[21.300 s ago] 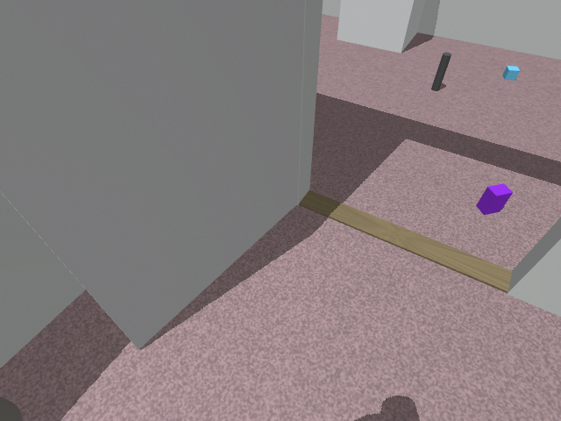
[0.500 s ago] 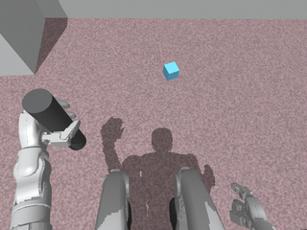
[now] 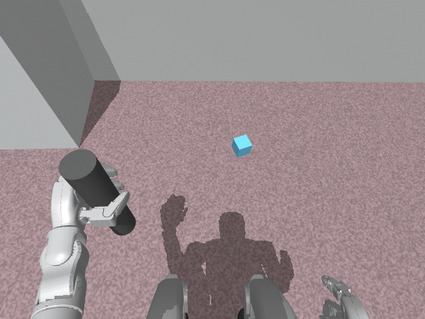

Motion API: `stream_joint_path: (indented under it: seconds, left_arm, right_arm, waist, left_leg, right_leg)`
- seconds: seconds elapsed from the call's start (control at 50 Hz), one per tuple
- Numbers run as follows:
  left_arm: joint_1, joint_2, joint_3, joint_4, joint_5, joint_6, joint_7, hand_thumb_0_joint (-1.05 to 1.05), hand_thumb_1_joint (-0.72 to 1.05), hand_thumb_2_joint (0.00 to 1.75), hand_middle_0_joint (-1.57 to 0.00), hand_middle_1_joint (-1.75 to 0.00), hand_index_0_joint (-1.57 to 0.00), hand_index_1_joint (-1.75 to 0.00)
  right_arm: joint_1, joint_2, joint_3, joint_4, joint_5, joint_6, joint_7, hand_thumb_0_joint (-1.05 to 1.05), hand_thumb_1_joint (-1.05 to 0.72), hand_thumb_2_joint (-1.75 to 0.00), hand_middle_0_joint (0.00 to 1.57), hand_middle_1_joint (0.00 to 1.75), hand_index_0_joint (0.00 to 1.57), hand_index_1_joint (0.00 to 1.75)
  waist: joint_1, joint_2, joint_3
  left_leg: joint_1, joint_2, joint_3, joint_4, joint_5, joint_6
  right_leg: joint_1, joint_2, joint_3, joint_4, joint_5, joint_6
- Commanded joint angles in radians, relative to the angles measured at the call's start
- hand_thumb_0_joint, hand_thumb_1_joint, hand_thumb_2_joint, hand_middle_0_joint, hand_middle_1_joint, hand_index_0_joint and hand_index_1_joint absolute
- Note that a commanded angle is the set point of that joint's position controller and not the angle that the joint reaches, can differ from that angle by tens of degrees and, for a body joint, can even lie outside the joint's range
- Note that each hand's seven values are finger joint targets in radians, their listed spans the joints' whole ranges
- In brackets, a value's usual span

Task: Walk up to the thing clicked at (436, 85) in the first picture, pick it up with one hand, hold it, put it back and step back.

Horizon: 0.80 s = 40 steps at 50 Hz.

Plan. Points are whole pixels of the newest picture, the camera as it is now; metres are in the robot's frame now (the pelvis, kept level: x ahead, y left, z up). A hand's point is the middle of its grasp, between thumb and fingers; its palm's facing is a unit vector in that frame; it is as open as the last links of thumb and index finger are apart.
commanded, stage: lift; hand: left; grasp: from above
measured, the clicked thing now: (105, 200) +0.34 +0.21 +0.00
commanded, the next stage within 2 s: hold in 0.88 s
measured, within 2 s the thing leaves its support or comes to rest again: neither
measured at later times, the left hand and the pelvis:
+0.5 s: hand (107, 174) +0.36 +0.18 +0.08, palm faces +0.15 -0.99 -0.01, open 7.5 cm; pelvis +0.02 -0.01 +0.05, yaw +1 degrees
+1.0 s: hand (107, 170) +0.35 +0.17 +0.10, palm faces +0.14 -0.99 -0.01, open 7.4 cm; pelvis +0.02 -0.01 +0.07, yaw +1 degrees
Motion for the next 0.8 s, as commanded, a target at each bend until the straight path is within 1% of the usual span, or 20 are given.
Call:
stream_joint_path:
  seconds: [0.0,0.04,0.16,0.18,0.22,0.26,0.3,0.32,0.34,0.36,0.44,0.46,0.52,0.54,0.58,0.64,0.68,0.74,0.76,0.78]
  left_arm:
    - [-0.362,0.173,0.061,-0.366,-0.027,-0.147,0.008,0.0,0.32,1.23,-1.24,-1.36,-1.26,-1.35]
    - [-0.358,0.183,0.078,-0.368,-0.028,-0.154,0.02,0.0,0.32,1.24,-1.24,-1.36,-1.27,-1.35]
    - [-0.36,0.155,0.046,-0.376,-0.027,-0.157,0.025,0.0,0.31,1.24,-1.24,-1.36,-1.26,-1.35]
    - [-0.322,0.14,0.035,-0.337,-0.022,-0.149,0.025,0.0,0.32,1.25,-1.24,-1.36,-1.26,-1.36]
    - [-0.32,0.149,0.037,-0.339,-0.016,-0.148,0.026,0.0,0.32,1.25,-1.23,-1.36,-1.25,-1.36]
    - [-0.306,0.13,0.025,-0.342,-0.016,-0.142,0.025,0.0,0.32,1.24,-1.23,-1.35,-1.24,-1.34]
    - [-0.291,0.129,0.038,-0.312,-0.017,-0.135,0.029,0.0,0.32,1.25,-1.23,-1.36,-1.25,-1.36]
    - [-0.338,0.133,0.038,-0.349,-0.019,-0.144,0.028,0.0,0.34,1.25,-1.24,-1.36,-1.26,-1.35]
    - [-0.305,0.136,0.055,-0.308,-0.02,-0.142,0.033,0.0,0.33,1.27,-1.24,-1.37,-1.26,-1.37]
    - [-0.325,0.133,0.051,-0.32,-0.023,-0.146,0.031,0.0,0.33,1.27,-1.24,-1.37,-1.26,-1.37]
    - [-0.331,0.132,0.056,-0.319,-0.019,-0.154,0.032,0.0,0.34,1.27,-1.23,-1.37,-1.25,-1.36]
    - [-0.342,0.13,0.043,-0.316,-0.014,-0.159,0.029,0.0,0.32,1.28,-1.24,-1.38,-1.26,-1.38]
    - [-0.327,0.128,0.042,-0.315,-0.018,-0.169,0.02,0.0,0.32,1.26,-1.23,-1.37,-1.25,-1.36]
    - [-0.348,0.132,0.043,-0.338,-0.018,-0.172,0.015,0.0,0.31,1.25,-1.23,-1.36,-1.25,-1.36]
    - [-0.336,0.136,0.052,-0.327,-0.021,-0.17,0.014,0.0,0.34,1.26,-1.22,-1.36,-1.24,-1.35]
    - [-0.327,0.102,0.035,-0.314,-0.03,-0.171,0.016,0.0,0.34,1.27,-1.24,-1.37,-1.26,-1.37]
    - [-0.342,0.116,0.052,-0.32,-0.03,-0.176,0.021,0.0,0.32,1.27,-1.25,-1.38,-1.26,-1.38]
    - [-0.326,0.103,0.034,-0.269,-0.021,-0.177,0.017,0.0,0.33,1.29,-1.26,-1.39,-1.28,-1.39]
    - [-0.347,0.105,0.03,-0.304,-0.017,-0.18,0.017,0.0,0.34,1.29,-1.26,-1.39,-1.28,-1.39]
    - [-0.338,0.114,0.038,-0.271,-0.015,-0.181,0.016,0.0,0.33,1.3,-1.27,-1.41,-1.29,-1.41]
  right_arm:
    - [0.025,-0.145,-0.05,-0.098,-0.008,-0.04,-0.015,0.0,-0.9,-0.9,0.2,0.3,0.2,0.3]
    - [0.024,-0.139,-0.048,-0.101,-0.009,-0.04,-0.019,0.0,-0.9,-0.9,0.2,0.3,0.2,0.3]
    - [0.031,-0.139,-0.046,-0.093,-0.015,-0.041,-0.024,0.0,-0.9,-0.9,0.2,0.3,0.2,0.3]
    - [0.043,-0.137,-0.046,-0.089,-0.015,-0.039,-0.024,0.0,-0.9,-0.9,0.2,0.3,0.2,0.3]
    - [0.047,-0.139,-0.049,-0.088,-0.016,-0.035,-0.024,0.0,-0.9,-0.9,0.2,0.3,0.2,0.3]
    - [0.038,-0.13,-0.044,-0.099,-0.017,-0.031,-0.024,0.0,-0.9,-0.9,0.2,0.3,0.2,0.3]
    - [0.046,-0.129,-0.045,-0.092,-0.018,-0.024,-0.023,0.0,-0.9,-0.9,0.2,0.3,0.2,0.3]
    - [0.034,-0.125,-0.042,-0.101,-0.02,-0.026,-0.023,0.0,-0.9,-0.9,0.2,0.3,0.2,0.3]
    - [0.038,-0.124,-0.044,-0.092,-0.019,-0.027,-0.022,0.0,-0.9,-0.9,0.2,0.3,0.2,0.3]
    - [0.044,-0.122,-0.043,-0.093,-0.02,-0.026,-0.022,0.0,-0.9,-0.9,0.2,0.3,0.2,0.3]
    - [0.032,-0.12,-0.044,-0.093,-0.025,-0.022,-0.021,0.0,-0.9,-0.9,0.2,0.3,0.2,0.3]
    - [0.03,-0.125,-0.046,-0.091,-0.026,-0.022,-0.02,0.0,-0.9,-0.9,0.2,0.3,0.2,0.3]
    - [0.036,-0.128,-0.05,-0.091,-0.028,-0.021,-0.02,0.0,-0.9,-0.9,0.2,0.3,0.2,0.3]
    - [0.025,-0.121,-0.046,-0.1,-0.029,-0.021,-0.02,0.0,-0.9,-0.9,0.2,0.3,0.2,0.3]
    - [0.034,-0.123,-0.045,-0.096,-0.028,-0.021,-0.023,0.0,-0.9,-0.9,0.2,0.3,0.2,0.3]
    - [0.033,-0.119,-0.043,-0.093,-0.029,-0.021,-0.022,0.0,-0.9,-0.9,0.2,0.3,0.2,0.3]
    - [0.02,-0.116,-0.041,-0.102,-0.029,-0.022,-0.023,0.0,-0.91,-0.9,0.2,0.3,0.2,0.3]
    - [0.038,-0.123,-0.05,-0.076,-0.032,-0.021,-0.022,0.0,-0.91,-0.9,0.2,0.3,0.2,0.3]
    - [0.017,-0.12,-0.047,-0.1,-0.03,-0.023,-0.021,0.0,-0.9,-0.9,0.2,0.3,0.2,0.3]
    - [0.027,-0.12,-0.048,-0.083,-0.03,-0.022,-0.021,0.0,-0.91,-0.9,0.2,0.3,0.2,0.3]
  waist:
    - [0.001,0.121,-0.423]
    - [0.008,0.109,-0.412]
    - [-0.003,0.106,-0.382]
    - [-0.001,0.094,-0.392]
    - [0.003,0.095,-0.397]
    - [0.003,0.084,-0.365]
    - [0.004,0.057,-0.351]
    - [0.005,0.077,-0.362]
    - [0.009,0.059,-0.354]
    - [0.002,0.061,-0.353]
    - [0.009,0.088,-0.318]
    - [0.003,0.092,-0.31]
    - [0.003,0.097,-0.328]
    - [0.005,0.088,-0.31]
    - [0.007,0.076,-0.345]
    - [-0.002,0.047,-0.324]
    - [0.007,0.051,-0.319]
    - [-0.007,0.053,-0.285]
    - [0.001,0.061,-0.278]
    - [0.0,0.069,-0.262]
  left_leg:
    - [0.445,-0.009,-0.038,-0.264,0.253,-0.013]
    - [0.441,-0.015,-0.025,-0.28,0.229,-0.008]
    - [0.497,-0.019,-0.014,-0.328,0.261,-0.008]
    - [0.518,-0.017,-0.016,-0.33,0.292,-0.008]
    - [0.545,-0.015,-0.016,-0.34,0.339,-0.009]
    - [0.547,-0.018,-0.005,-0.355,0.354,-0.007]
    - [0.551,-0.018,-0.004,-0.363,0.37,-0.004]
    - [0.548,-0.02,0.0,-0.368,0.368,-0.004]
    - [0.552,-0.019,0.004,-0.373,0.373,-0.002]
    - [0.548,-0.02,0.007,-0.375,0.384,0.0]
    - [0.587,-0.019,0.004,-0.42,0.365,-0.007]
    - [0.602,-0.017,0.003,-0.428,0.361,-0.009]
    - [0.635,-0.016,0.0,-0.443,0.387,-0.011]
    - [0.624,-0.02,0.005,-0.449,0.355,-0.007]
    - [0.64,-0.021,0.013,-0.447,0.395,-0.006]
    - [0.635,-0.021,0.018,-0.454,0.398,0.0]
    - [0.63,-0.023,0.022,-0.456,0.396,0.001]
    - [0.64,-0.019,0.017,-0.469,0.396,-0.002]
    - [0.645,-0.019,0.016,-0.486,0.379,-0.004]
    - [0.654,-0.019,0.017,-0.49,0.37,-0.005]
  right_leg:
    - [0.17,0.022,0.0,-0.188,0.251,-0.045]
    - [0.216,0.02,0.007,-0.217,0.244,-0.042]
    - [0.281,0.021,0.007,-0.272,0.281,-0.04]
    - [0.293,0.021,0.005,-0.277,0.303,-0.039]
    - [0.314,0.022,0.004,-0.288,0.337,-0.041]
    - [0.355,0.022,0.007,-0.313,0.364,-0.037]
    - [0.385,0.022,0.008,-0.332,0.379,-0.034]
    - [0.401,0.022,0.01,-0.337,0.385,-0.035]
    - [0.417,0.022,0.012,-0.345,0.394,-0.033]
    - [0.427,0.019,0.016,-0.353,0.409,-0.032]
    - [0.424,0.021,0.009,-0.369,0.377,-0.035]
    - [0.421,0.022,0.008,-0.375,0.368,-0.037]
    - [0.443,0.023,0.006,-0.384,0.386,-0.038]
    - [0.459,0.022,0.013,-0.401,0.37,-0.034]
    - [0.504,0.019,0.017,-0.41,0.415,-0.034]
    - [0.526,0.02,0.021,-0.426,0.433,-0.029]
    - [0.541,0.016,0.027,-0.434,0.438,-0.027]
    - [0.518,0.019,0.02,-0.44,0.422,-0.03]
    - [0.522,0.018,0.02,-0.445,0.409,-0.032]
    - [0.513,0.018,0.019,-0.448,0.396,-0.032]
